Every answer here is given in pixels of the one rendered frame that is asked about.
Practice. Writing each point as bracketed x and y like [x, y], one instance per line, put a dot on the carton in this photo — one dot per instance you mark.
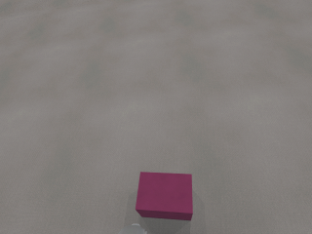
[165, 195]

